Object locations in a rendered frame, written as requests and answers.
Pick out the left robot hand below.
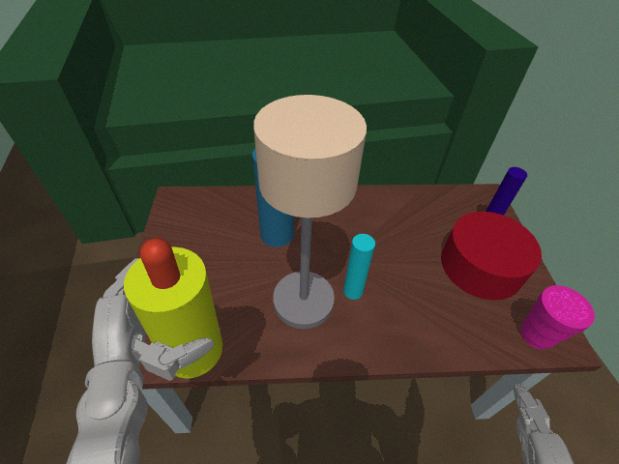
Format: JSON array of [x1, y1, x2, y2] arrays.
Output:
[[92, 258, 214, 381]]

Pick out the desk lamp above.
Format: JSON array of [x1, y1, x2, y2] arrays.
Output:
[[253, 95, 367, 329]]

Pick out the sofa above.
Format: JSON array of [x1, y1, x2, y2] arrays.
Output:
[[0, 0, 538, 244]]

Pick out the left robot arm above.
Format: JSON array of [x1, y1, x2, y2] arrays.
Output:
[[66, 360, 148, 464]]

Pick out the coffee table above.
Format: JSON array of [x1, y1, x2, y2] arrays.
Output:
[[135, 184, 602, 433]]

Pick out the right robot hand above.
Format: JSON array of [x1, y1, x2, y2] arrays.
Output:
[[514, 383, 574, 464]]

